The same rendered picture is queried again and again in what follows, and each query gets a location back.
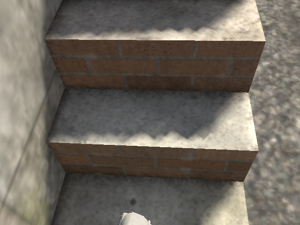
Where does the robot left thigh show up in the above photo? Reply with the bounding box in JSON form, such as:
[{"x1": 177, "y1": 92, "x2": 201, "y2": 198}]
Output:
[{"x1": 120, "y1": 211, "x2": 152, "y2": 225}]

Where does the robot left shin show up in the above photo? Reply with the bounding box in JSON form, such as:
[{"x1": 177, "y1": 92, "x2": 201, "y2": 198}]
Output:
[{"x1": 117, "y1": 213, "x2": 127, "y2": 225}]

